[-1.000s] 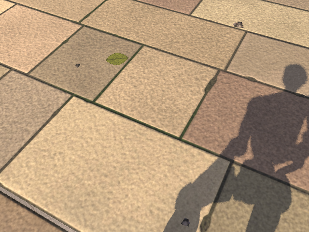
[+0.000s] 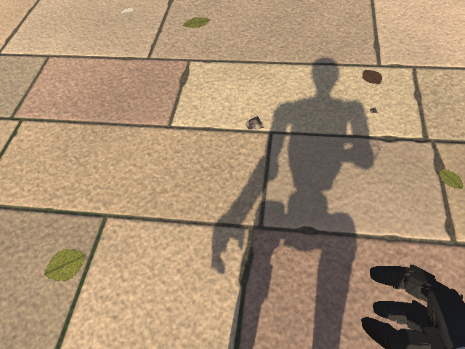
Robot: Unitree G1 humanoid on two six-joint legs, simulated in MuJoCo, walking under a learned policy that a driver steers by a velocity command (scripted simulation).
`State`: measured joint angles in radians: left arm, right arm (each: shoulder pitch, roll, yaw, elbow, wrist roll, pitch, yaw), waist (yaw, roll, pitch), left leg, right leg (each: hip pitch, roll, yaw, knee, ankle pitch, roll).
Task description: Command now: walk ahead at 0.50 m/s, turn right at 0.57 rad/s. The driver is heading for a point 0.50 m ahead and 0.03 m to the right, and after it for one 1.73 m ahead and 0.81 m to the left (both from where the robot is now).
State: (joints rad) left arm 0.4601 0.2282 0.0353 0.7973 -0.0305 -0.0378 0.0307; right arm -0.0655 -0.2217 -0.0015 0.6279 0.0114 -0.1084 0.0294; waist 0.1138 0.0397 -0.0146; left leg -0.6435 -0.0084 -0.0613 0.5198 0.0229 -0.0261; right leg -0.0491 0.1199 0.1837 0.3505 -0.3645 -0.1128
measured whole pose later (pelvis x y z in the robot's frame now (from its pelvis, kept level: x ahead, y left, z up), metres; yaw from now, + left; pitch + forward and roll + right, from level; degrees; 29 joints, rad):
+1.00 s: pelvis +0.43 -0.05 +0.00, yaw -6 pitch +2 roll -2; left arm 0.13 0.27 0.08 0.75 0.00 -0.01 0.03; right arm 0.17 -0.27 -0.07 0.73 0.00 0.06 0.00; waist 0.00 0.00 0.02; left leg -0.46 0.07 0.05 0.74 -0.27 -0.02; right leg -0.27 -0.08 -0.22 0.49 -0.23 0.01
